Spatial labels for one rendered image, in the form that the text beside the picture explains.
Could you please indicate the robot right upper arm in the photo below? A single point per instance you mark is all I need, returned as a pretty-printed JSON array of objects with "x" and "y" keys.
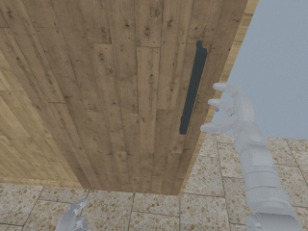
[{"x": 271, "y": 222}]

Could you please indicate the right robot forearm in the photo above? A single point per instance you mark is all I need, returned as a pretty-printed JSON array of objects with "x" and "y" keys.
[{"x": 264, "y": 193}]

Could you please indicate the wardrobe door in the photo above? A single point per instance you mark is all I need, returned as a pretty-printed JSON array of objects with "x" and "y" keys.
[
  {"x": 27, "y": 149},
  {"x": 109, "y": 79}
]

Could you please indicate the robot left hand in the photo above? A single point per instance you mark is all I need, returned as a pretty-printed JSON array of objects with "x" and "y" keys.
[{"x": 69, "y": 222}]

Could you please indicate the handle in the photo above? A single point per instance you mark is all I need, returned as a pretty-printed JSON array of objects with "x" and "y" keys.
[{"x": 197, "y": 69}]

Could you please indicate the robot right hand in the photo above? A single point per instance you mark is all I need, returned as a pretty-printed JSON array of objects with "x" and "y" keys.
[{"x": 242, "y": 109}]

